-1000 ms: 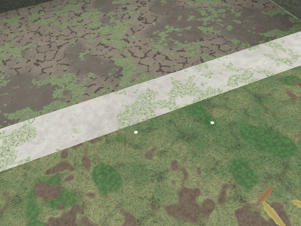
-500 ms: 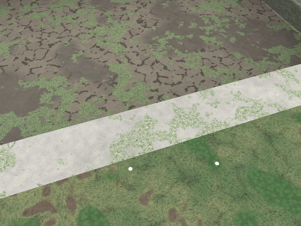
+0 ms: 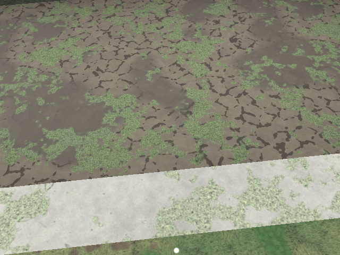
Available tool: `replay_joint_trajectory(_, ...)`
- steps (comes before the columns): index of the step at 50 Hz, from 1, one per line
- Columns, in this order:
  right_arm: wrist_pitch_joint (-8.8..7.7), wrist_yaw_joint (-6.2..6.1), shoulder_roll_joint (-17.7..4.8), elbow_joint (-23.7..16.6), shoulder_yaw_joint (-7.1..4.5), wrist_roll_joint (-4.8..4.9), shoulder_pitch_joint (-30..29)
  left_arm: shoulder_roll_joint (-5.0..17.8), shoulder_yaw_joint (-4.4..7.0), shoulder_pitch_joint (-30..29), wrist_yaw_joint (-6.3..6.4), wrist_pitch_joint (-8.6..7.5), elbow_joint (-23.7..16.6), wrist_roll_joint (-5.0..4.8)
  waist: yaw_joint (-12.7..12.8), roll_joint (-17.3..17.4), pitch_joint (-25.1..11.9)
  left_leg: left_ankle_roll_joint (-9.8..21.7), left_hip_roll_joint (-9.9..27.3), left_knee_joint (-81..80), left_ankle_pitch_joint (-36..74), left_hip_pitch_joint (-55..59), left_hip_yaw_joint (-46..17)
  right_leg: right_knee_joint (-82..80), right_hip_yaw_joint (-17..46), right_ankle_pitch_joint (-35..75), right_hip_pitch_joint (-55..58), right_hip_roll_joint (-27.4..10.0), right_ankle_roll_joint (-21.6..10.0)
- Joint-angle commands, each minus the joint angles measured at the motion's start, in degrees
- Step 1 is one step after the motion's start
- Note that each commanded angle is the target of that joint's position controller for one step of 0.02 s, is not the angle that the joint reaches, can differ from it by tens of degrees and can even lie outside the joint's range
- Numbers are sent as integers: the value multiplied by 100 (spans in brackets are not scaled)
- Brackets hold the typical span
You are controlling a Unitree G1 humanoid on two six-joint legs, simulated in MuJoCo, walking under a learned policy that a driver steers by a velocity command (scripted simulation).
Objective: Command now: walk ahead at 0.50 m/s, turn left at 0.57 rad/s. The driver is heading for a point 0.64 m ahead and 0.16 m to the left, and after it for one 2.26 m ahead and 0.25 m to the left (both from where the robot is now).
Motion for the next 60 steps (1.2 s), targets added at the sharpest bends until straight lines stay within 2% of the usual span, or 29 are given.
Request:
replay_joint_trajectory(1,89,134,-189,-385,-21,-88,45,566,175,634,-10,-151,-46,-74,215,-860,-198,-103,492,302,391,-1259,-115,-1450,1362,663,1135,-1518,-590)
replay_joint_trajectory(4,148,218,-123,-605,13,-83,-450,627,229,815,-47,-231,81,-128,208,-752,-138,-185,584,201,832,-1712,-71,-1602,802,1379,1280,-1564,-696)
replay_joint_trajectory(7,145,245,-55,-785,50,-41,-911,494,192,1029,-47,-157,187,-100,284,-660,12,-257,596,-473,1395,-1888,73,-1533,138,1875,1386,-1385,-690)
replay_joint_trajectory(10,141,297,211,-1037,204,-64,-1469,595,205,1180,-21,-72,279,-155,408,-772,200,-169,542,-1582,1944,-1420,455,-1335,-392,2173,1136,-1303,-604)
replay_joint_trajectory(13,151,315,154,-1246,230,-80,-1788,807,248,1417,11,-11,362,-149,485,-773,233,55,407,-2176,1548,-1065,783,-1093,-535,2512,1402,-1502,-551)
replay_joint_trajectory(16,139,178,-16,-1255,154,-113,-1391,1158,343,1483,61,81,399,-114,296,-799,-87,361,-61,-2466,600,-276,1094,152,-857,4594,1767,-1537,-419)
replay_joint_trajectory(17,110,115,-92,-1127,89,-126,-757,1197,350,1490,86,135,417,-107,-19,-715,-446,498,-277,-2679,638,516,1097,1132,-936,4913,1624,-1526,-335)
replay_joint_trajectory(18,85,7,-254,-896,-22,-144,124,1156,331,1414,95,186,323,-105,-447,-413,-1021,711,-315,-3205,963,1807,837,2516,-1045,4012,968,-1410,-144)
replay_joint_trajectory(19,80,-105,-859,-882,-172,-75,469,634,217,1670,69,205,130,15,-319,576,-1607,1009,1175,-3245,1184,3153,-1080,4243,-978,-94,-475,-1027,77)
replay_joint_trajectory(20,141,-139,-1372,-1106,-288,106,467,606,204,1494,33,219,-350,-63,-362,1285,-2297,1988,2389,-4259,1581,4130,-4136,5805,-154,-2382,-2215,56,435)
replay_joint_trajectory(21,201,-205,-1117,-1072,-254,161,487,920,266,866,69,207,-439,-13,-544,98,-1677,1921,2251,-4505,1713,3759,-3590,5841,493,-1784,-2827,-286,439)
replay_joint_trajectory(22,186,-268,-835,-961,-168,122,263,772,215,660,71,148,-528,-101,-321,149,-864,1835,2084,-4443,2055,3041,-2820,5680,405,-1395,-2950,-468,420)
replay_joint_trajectory(23,148,-271,-541,-917,-80,73,96,730,209,704,93,128,-457,-90,-29,-196,-414,1571,1721,-4476,2514,2233,-2274,5174,429,-1180,-2623,-640,405)
replay_joint_trajectory(24,118,-277,-370,-955,-19,87,-113,714,210,799,96,228,-471,-11,242,-158,-268,1368,1333,-4500,2936,1664,-1831,4753,479,-1112,-2242,-753,443)
replay_joint_trajectory(27,2,-227,-306,-1027,5,90,-172,602,206,1008,7,485,-419,37,461,-69,-447,1258,858,-4579,3408,1107,-1302,4284,356,-842,-1702,-698,565)
replay_joint_trajectory(33,1,-221,-380,-1022,10,132,467,476,143,-98,111,568,-829,20,116,67,-133,1146,666,-4644,2445,1193,-1728,3027,395,242,-2369,-574,595)
replay_joint_trajectory(37,10,-251,-373,-1000,19,97,866,401,94,-604,104,469,-982,37,-107,111,-185,1173,791,-4301,2847,1855,-2057,2349,474,550,-2661,-418,436)
replay_joint_trajectory(41,6,-322,-359,-866,41,19,1131,374,69,-832,23,298,-1075,-88,-229,150,-43,1114,931,-4014,3720,1950,-2049,1705,339,426,-2272,-243,225)
replay_joint_trajectory(43,28,-333,-403,-885,42,2,978,352,56,-699,-22,271,-1069,-124,-157,227,7,997,915,-3982,3801,1557,-2013,1359,160,-41,-1443,-46,25)
replay_joint_trajectory(45,23,-342,-466,-880,52,47,746,408,117,321,22,212,-751,-83,311,113,-230,730,680,-3179,4738,1387,-1777,630,116,-141,-86,181,-263)
replay_joint_trajectory(46,32,-335,-483,-896,40,148,538,478,183,1126,82,132,-500,-42,728,-171,-584,480,286,-1910,4760,1087,-1328,201,322,557,886,9,-463)
replay_joint_trajectory(47,-13,-332,-92,-1072,143,229,654,922,248,2088,125,68,-452,-38,956,-891,-1504,135,-282,234,2250,223,-786,142,2197,1898,2252,-1541,-971)
replay_joint_trajectory(48,-3,-330,-284,-938,45,146,1400,1208,318,1968,75,182,-215,-248,423,-1721,-1696,-116,-1108,1299,-1302,-983,-520,-376,4185,2604,2648,-2431,-1733)
replay_joint_trajectory(49,45,-346,-485,-804,30,-80,1342,881,279,1451,34,264,-384,-412,263,-1264,-1089,-115,-659,1645,-1054,-1377,-841,-528,4193,1944,1945,-2288,-1840)
replay_joint_trajectory(50,71,-315,-536,-851,34,-47,673,456,157,976,11,288,-465,-328,228,-779,-588,-237,-392,1591,-724,-1517,-700,-538,3460,1673,1418,-1999,-1811)
replay_joint_trajectory(52,240,-278,-383,-1018,78,13,131,178,29,540,-22,256,-525,-198,-48,-573,-184,-417,70,532,-357,-1204,-431,-645,2460,2419,464,-1421,-1358)
replay_joint_trajectory(55,424,-278,-151,-954,155,35,63,621,148,660,-39,163,-519,-114,-130,-801,-498,-533,-48,-304,-15,-369,54,-481,1768,4178,-23,-945,-1126)
replay_joint_trajectory(58,510,-347,-112,-977,165,48,-253,829,226,833,-61,267,-563,-207,-59,-839,-732,-506,-62,-760,298,-341,104,-463,1808,3447,52,-798,-1060)
replay_joint_trajectory(60,548,-397,-164,-1042,153,61,-628,892,279,860,-68,381,-637,-222,69,-818,-616,-532,-56,-1149,326,-409,69,-502,1995,2590,15,-765,-1029)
